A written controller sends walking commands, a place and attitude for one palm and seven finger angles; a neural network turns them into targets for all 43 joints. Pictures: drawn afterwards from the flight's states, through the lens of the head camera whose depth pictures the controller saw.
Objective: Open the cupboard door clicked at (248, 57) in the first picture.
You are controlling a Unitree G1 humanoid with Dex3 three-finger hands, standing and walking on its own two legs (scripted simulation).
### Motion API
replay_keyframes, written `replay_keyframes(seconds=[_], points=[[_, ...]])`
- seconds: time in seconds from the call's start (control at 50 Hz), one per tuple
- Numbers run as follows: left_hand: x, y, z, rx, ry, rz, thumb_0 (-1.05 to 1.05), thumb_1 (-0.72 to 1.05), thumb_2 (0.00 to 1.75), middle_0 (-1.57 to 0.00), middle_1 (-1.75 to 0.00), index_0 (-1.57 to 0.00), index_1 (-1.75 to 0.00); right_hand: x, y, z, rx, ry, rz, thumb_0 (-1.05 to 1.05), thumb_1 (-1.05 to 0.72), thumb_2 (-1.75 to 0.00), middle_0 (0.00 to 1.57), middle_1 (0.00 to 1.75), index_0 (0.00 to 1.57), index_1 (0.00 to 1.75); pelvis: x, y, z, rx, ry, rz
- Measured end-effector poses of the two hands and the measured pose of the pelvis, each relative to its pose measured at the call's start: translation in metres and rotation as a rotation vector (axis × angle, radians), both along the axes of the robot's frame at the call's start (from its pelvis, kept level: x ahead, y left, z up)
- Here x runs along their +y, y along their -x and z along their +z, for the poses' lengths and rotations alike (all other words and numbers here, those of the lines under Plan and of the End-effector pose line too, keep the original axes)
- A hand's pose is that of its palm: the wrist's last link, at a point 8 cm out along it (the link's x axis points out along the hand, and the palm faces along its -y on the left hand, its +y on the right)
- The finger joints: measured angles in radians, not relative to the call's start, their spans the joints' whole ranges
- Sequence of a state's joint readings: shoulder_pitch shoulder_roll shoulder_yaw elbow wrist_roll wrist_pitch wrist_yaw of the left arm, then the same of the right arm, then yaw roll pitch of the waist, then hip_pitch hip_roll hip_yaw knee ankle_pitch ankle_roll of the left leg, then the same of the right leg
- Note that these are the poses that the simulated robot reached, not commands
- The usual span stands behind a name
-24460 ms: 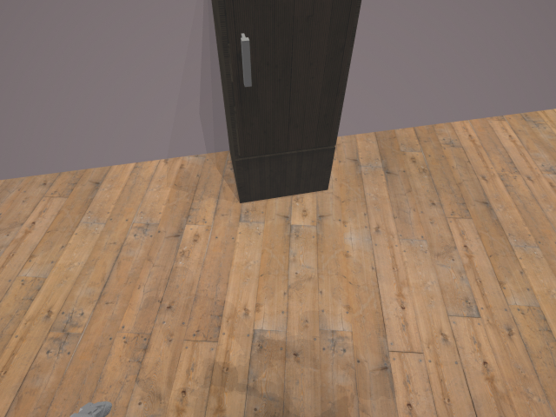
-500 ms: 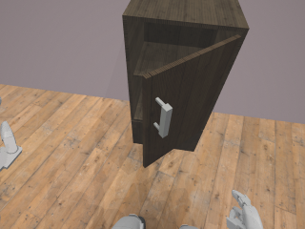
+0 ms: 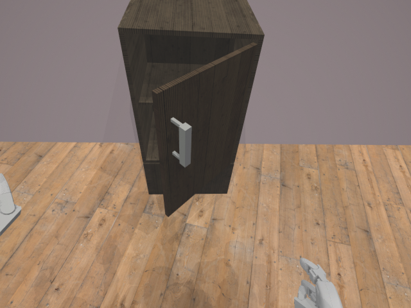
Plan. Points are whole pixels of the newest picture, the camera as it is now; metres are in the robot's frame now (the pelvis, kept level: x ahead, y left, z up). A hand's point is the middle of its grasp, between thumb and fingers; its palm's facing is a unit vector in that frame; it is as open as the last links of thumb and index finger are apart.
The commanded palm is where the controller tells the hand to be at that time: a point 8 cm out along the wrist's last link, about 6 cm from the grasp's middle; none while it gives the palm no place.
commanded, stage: stop stepping back and stand still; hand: left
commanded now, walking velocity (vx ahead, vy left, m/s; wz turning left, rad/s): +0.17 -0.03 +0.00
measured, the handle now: (180, 142) +0.55 +0.08 -0.03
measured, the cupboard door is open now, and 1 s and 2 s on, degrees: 44 44 44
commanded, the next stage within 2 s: let the arm hang, fingers relaxed in 0.48 s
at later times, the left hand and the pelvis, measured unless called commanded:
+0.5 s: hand out of the picture +0.18 +0.27 +0.16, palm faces +0.44 -0.77 -0.45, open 7.4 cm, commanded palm +0.12 +0.31 +0.18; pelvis -0.02 +0.01 +0.00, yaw +0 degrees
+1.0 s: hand out of the picture -0.02 +0.21 -0.18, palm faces +0.08 -0.98 -0.19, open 6.9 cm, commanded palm none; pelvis -0.03 +0.02 +0.00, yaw +3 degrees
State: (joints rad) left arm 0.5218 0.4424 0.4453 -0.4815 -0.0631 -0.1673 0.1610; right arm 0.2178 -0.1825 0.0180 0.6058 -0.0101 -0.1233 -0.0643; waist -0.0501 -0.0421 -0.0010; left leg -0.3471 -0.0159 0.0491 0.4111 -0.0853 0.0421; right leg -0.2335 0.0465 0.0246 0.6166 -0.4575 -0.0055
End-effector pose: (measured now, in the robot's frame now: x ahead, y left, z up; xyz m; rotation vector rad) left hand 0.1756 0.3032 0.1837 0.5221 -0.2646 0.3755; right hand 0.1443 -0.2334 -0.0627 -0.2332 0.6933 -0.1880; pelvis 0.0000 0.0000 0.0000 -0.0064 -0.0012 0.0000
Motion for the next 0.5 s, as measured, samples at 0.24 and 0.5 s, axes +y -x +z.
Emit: replay_keyframes(seconds=[0.24, 0.5], points=[[-0.011, 0.054, 0.002, 0.002, -0.016, 0.046, 0.01, 0.89, 0.90, -0.22, -0.30, -0.22, -0.31, -0.030, 0.072, -0.023, 0.145, 0.026, -0.054, 0.01, -0.90, -0.90, 0.21, 0.30, 0.20, 0.30, -0.005, 0.024, 0.001, -0.007, -0.016, -0.014], [0.005, 0.037, -0.005, 0.016, -0.016, 0.047, 0.02, 0.89, 0.90, -0.21, -0.30, -0.21, -0.30, 0.013, 0.036, -0.019, 0.045, -0.034, 0.007, 0.01, -0.90, -0.90, 0.20, 0.30, 0.20, 0.30, 0.008, 0.021, -0.002, -0.007, -0.004, 0.004]])
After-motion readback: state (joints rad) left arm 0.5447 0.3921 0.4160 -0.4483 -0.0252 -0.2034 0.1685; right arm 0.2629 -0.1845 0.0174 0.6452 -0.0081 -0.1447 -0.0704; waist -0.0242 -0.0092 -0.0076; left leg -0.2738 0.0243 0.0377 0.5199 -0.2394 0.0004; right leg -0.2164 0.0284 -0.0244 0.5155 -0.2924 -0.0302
